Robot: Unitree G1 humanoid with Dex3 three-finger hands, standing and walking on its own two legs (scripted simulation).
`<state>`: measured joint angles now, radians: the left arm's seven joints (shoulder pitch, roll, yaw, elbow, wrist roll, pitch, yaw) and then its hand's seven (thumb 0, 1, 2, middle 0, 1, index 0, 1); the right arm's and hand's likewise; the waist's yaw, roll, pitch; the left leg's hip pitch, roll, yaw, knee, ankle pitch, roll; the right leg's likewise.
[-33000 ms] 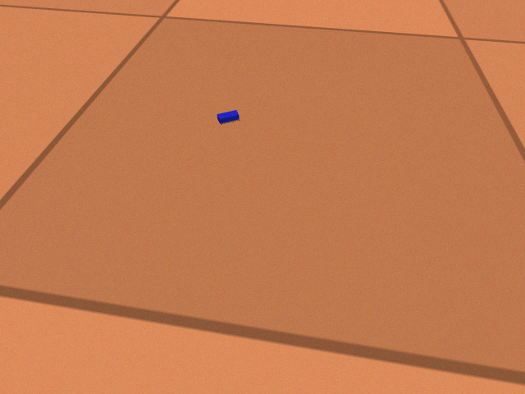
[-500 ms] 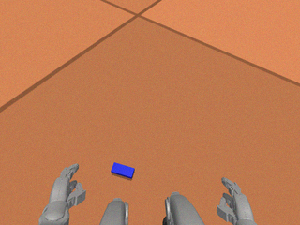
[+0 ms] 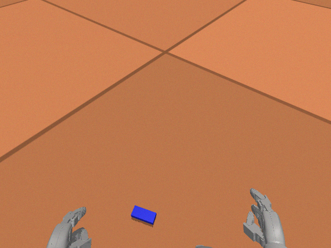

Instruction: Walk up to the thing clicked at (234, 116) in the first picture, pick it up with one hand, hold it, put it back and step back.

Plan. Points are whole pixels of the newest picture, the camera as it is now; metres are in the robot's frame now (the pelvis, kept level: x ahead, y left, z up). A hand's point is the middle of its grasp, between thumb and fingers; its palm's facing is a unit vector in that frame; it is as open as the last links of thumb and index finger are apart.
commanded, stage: home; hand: left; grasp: from above
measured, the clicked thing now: (143, 214) +0.41 +0.10 -0.70
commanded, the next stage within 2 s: stand in 1.76 s
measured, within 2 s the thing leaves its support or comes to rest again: neither
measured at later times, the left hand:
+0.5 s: hand (88, 242) +0.16 +0.18 -0.05, palm faces +0.04 -0.98 -0.20, open 7.4 cm
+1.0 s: hand (88, 243) +0.16 +0.18 -0.05, palm faces +0.04 -0.98 -0.20, open 7.4 cm
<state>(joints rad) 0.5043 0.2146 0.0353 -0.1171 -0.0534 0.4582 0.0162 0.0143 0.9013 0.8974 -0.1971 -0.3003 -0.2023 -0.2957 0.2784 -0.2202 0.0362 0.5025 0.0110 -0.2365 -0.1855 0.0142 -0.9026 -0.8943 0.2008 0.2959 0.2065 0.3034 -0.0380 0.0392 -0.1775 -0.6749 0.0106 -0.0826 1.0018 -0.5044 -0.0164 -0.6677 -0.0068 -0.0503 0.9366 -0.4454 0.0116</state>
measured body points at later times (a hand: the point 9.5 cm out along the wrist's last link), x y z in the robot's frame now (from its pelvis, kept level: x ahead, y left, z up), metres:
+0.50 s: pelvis +0.00 +0.00 +0.00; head +0.01 +0.01 +0.45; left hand +0.16 +0.23 -0.03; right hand +0.14 -0.25 -0.06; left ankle +0.00 +0.13 -0.68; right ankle +0.01 -0.13 -0.68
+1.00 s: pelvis -0.01 +0.00 +0.00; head +0.01 +0.01 +0.45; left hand +0.15 +0.23 -0.03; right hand +0.15 -0.24 -0.06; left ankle +0.00 +0.13 -0.68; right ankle +0.01 -0.13 -0.68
